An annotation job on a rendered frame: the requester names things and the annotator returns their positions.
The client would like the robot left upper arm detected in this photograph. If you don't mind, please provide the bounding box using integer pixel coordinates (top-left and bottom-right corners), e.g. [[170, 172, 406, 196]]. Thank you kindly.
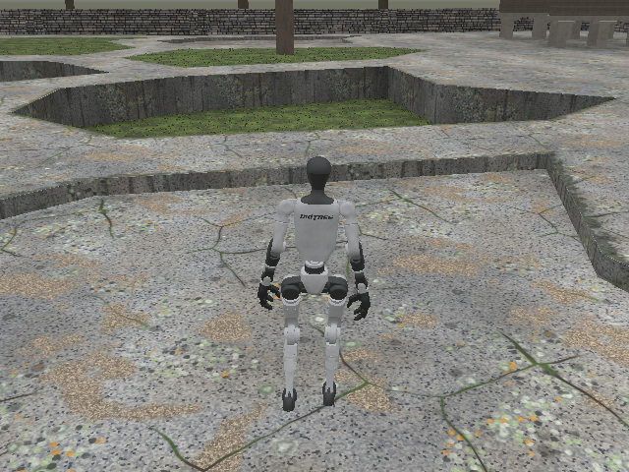
[[270, 199, 297, 254]]

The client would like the left robot foot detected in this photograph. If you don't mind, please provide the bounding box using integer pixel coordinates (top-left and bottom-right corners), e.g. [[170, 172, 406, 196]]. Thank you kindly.
[[282, 388, 297, 412]]

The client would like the right robot hand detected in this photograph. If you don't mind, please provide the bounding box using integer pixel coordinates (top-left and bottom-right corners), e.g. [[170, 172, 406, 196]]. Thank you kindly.
[[347, 291, 371, 321]]

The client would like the robot right upper arm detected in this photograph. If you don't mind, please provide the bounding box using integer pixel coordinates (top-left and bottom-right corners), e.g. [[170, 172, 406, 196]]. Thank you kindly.
[[337, 200, 360, 257]]

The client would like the left robot hand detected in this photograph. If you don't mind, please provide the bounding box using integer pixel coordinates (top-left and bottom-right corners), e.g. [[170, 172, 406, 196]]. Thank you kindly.
[[257, 283, 280, 310]]

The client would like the left robot forearm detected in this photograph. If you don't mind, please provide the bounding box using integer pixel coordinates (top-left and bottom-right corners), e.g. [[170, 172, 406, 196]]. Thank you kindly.
[[260, 238, 280, 286]]

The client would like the robot right shin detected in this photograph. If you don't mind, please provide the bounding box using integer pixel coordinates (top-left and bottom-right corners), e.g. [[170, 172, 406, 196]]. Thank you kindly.
[[325, 327, 341, 393]]

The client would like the right robot forearm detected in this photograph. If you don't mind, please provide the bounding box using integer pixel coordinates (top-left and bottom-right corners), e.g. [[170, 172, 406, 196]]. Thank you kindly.
[[350, 242, 369, 294]]

